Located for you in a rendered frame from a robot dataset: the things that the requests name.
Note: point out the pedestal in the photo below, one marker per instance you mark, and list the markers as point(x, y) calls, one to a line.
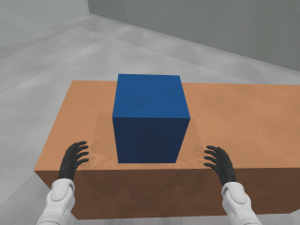
point(258, 126)

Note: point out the left robot forearm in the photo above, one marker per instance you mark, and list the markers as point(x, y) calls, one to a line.
point(59, 203)

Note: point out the right robot hand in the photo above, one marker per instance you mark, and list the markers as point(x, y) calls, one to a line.
point(224, 167)

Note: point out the right robot forearm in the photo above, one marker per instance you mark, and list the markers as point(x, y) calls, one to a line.
point(237, 205)

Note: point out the carton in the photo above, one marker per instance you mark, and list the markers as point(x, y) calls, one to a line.
point(150, 118)

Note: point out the left robot hand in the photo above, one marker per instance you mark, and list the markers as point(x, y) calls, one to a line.
point(69, 162)

